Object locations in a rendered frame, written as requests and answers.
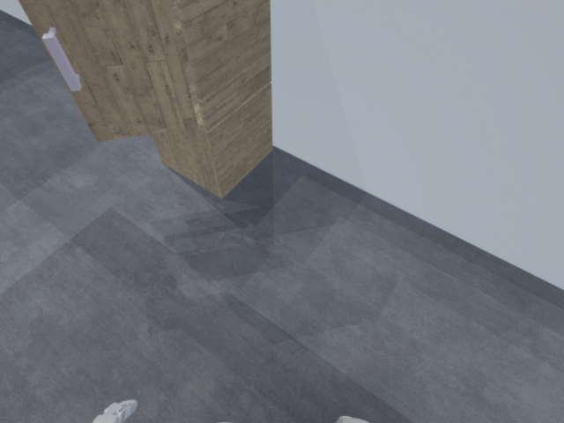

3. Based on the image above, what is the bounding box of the left robot hand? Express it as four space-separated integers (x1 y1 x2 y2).
93 400 137 423

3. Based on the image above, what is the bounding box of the cupboard door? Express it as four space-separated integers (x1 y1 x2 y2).
19 0 198 142

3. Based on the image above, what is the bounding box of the handle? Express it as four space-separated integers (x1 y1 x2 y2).
42 27 81 92

